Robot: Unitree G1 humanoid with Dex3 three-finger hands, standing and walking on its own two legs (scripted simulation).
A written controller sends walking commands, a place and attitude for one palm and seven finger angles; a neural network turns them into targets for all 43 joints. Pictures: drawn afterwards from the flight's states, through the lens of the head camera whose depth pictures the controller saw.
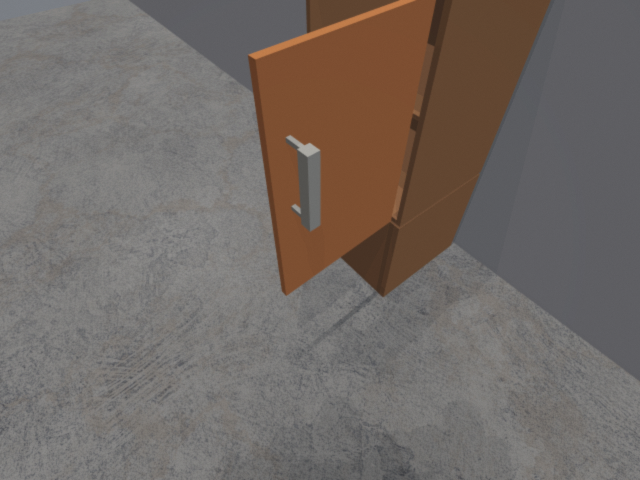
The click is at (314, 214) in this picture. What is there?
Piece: cupboard door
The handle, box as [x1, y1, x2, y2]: [285, 135, 320, 231]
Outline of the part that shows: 289,135 285,137 286,142 297,150 300,192 300,207 299,208 294,204 291,206 291,208 301,218 301,223 310,231 320,224 319,150 310,143 303,145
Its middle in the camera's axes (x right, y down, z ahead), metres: -0.04 -0.10 +0.69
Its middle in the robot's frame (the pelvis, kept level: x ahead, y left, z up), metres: +0.58 +0.07 +0.01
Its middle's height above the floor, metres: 0.79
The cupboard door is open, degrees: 92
